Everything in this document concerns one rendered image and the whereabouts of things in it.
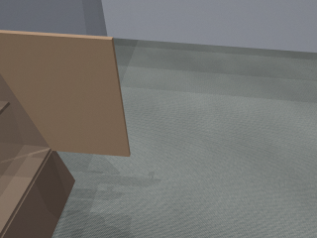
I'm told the cupboard door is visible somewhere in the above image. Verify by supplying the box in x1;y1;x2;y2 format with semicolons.
0;30;131;157

